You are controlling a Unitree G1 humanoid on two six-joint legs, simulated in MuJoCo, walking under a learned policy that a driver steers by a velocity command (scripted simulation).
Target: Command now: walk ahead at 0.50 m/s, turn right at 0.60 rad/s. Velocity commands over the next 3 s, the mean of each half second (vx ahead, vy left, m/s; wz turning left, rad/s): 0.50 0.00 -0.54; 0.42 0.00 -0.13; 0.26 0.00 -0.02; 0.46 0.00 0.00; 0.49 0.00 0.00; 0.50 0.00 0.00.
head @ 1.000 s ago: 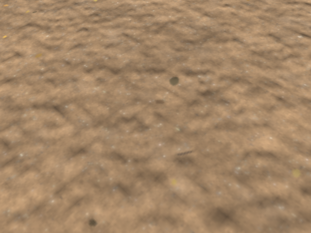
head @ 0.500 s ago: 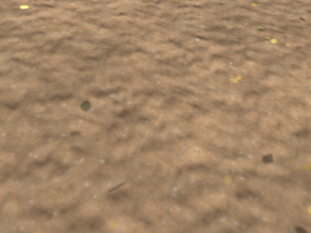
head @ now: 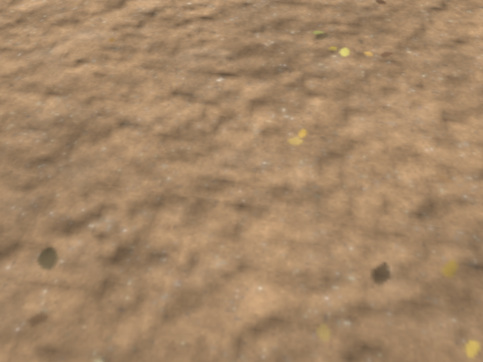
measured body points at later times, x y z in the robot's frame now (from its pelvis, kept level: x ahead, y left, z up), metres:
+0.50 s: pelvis +0.29 +0.03 +0.00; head +0.32 +0.04 +0.45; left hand +0.48 +0.27 -0.12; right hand +0.27 -0.25 -0.11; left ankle +0.31 +0.12 -0.74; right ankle +0.27 -0.10 -0.67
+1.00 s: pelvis +0.50 -0.08 +0.00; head +0.53 -0.11 +0.45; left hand +0.63 +0.15 -0.12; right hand +0.50 -0.35 -0.14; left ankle +0.58 +0.04 -0.68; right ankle +0.48 -0.15 -0.74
